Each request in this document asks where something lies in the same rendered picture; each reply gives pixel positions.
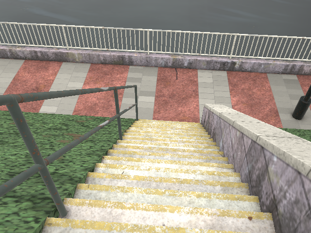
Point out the stairs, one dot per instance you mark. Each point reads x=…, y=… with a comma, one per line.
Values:
x=163, y=177

